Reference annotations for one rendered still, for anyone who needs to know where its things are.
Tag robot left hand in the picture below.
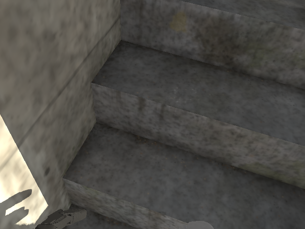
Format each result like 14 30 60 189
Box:
35 209 87 229

